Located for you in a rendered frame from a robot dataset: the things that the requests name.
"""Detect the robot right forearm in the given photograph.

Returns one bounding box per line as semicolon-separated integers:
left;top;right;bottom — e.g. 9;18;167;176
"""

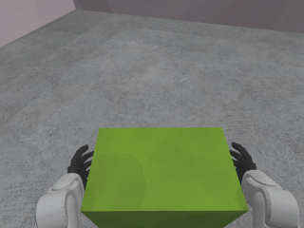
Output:
241;169;300;228

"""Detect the robot left forearm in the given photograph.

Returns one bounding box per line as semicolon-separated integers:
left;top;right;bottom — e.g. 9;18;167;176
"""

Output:
34;173;85;228

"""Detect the robot left hand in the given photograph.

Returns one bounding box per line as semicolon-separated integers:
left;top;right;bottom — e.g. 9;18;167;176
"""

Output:
67;144;94;190

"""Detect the carton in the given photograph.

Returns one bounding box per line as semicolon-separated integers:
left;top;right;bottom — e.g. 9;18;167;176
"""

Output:
81;127;249;228

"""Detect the robot right hand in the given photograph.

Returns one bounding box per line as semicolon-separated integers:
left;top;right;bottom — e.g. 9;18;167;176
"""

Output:
229;142;257;186

